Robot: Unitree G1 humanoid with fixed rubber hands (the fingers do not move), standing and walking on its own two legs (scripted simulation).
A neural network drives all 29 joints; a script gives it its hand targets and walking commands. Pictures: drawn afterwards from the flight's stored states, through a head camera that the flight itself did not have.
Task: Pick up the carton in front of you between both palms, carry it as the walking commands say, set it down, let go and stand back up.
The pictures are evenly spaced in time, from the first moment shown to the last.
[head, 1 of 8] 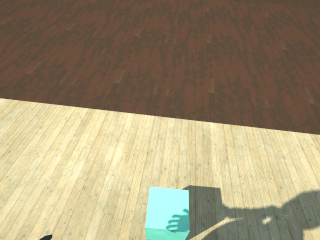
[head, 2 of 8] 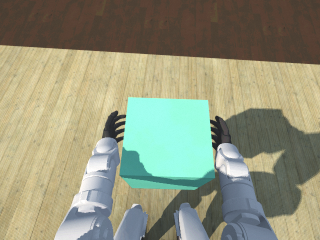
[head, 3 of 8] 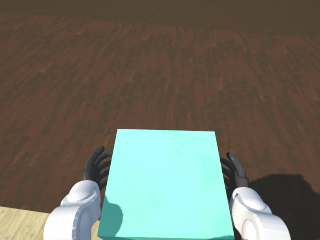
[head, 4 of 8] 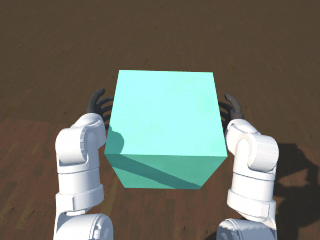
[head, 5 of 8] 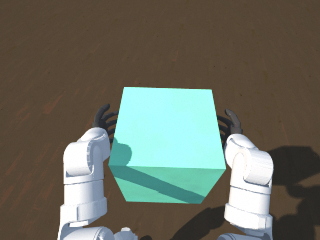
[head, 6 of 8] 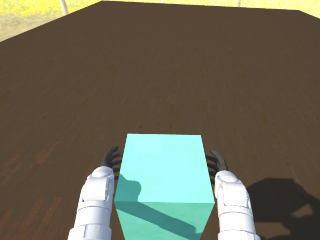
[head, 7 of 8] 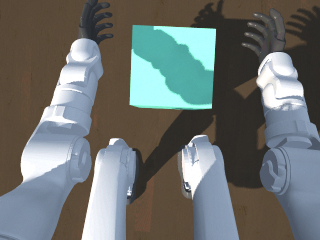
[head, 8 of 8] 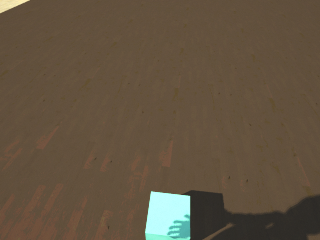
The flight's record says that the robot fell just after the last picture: no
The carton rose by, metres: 0.96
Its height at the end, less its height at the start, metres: +0.24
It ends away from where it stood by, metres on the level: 5.64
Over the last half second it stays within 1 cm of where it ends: yes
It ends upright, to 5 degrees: yes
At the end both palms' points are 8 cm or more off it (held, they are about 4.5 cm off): yes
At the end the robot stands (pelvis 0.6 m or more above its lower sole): yes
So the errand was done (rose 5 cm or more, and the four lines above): yes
